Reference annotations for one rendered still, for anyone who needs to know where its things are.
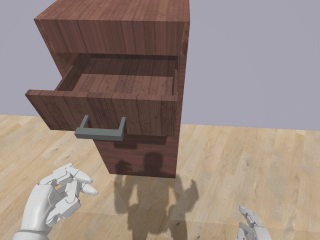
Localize handle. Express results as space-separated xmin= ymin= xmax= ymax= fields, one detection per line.
xmin=74 ymin=115 xmax=126 ymax=141

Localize robot left forearm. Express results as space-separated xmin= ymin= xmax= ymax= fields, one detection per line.
xmin=12 ymin=230 xmax=50 ymax=240

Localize drawer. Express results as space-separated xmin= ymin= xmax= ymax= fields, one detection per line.
xmin=25 ymin=53 xmax=179 ymax=137

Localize cabinet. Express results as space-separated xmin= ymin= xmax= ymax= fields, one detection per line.
xmin=33 ymin=0 xmax=190 ymax=179

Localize left robot hand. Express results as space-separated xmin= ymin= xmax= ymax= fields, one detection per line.
xmin=20 ymin=163 xmax=99 ymax=236

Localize right robot hand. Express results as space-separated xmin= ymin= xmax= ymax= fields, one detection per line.
xmin=235 ymin=205 xmax=272 ymax=240

